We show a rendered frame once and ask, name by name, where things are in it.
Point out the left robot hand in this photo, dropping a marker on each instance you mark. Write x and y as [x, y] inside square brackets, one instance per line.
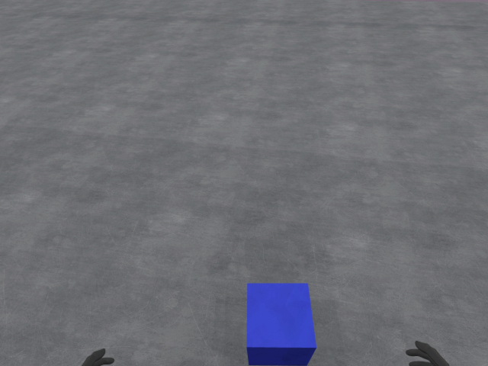
[95, 359]

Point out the carton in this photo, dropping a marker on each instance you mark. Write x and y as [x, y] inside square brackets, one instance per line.
[279, 324]

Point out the right robot hand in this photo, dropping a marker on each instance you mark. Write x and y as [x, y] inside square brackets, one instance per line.
[427, 352]

